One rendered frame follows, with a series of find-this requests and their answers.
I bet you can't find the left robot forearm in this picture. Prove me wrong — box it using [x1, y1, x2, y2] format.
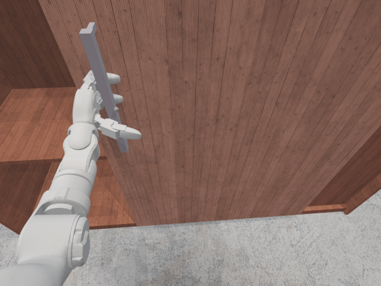
[15, 123, 101, 263]

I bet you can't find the wardrobe door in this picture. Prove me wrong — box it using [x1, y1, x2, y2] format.
[308, 126, 381, 206]
[39, 0, 381, 226]

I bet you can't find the left robot hand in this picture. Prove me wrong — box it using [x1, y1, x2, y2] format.
[73, 70, 142, 139]

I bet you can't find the robot left upper arm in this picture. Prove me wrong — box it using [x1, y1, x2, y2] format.
[0, 214, 90, 286]

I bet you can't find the handle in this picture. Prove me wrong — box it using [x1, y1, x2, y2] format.
[79, 22, 129, 153]

